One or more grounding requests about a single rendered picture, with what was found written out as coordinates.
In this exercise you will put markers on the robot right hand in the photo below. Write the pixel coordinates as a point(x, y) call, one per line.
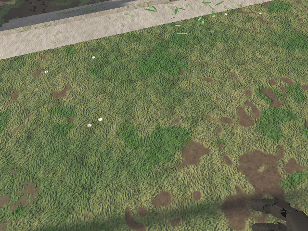
point(295, 220)

